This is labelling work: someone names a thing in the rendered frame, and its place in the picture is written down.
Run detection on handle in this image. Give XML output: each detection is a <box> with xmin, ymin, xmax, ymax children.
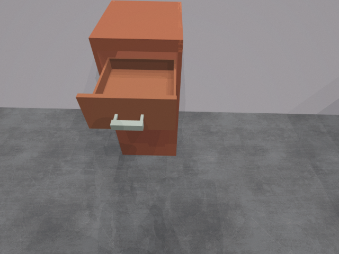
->
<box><xmin>110</xmin><ymin>114</ymin><xmax>144</xmax><ymax>131</ymax></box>

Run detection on drawer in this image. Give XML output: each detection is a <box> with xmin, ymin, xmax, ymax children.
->
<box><xmin>76</xmin><ymin>57</ymin><xmax>177</xmax><ymax>130</ymax></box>

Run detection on cabinet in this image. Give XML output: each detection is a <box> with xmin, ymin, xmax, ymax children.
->
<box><xmin>89</xmin><ymin>1</ymin><xmax>183</xmax><ymax>156</ymax></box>

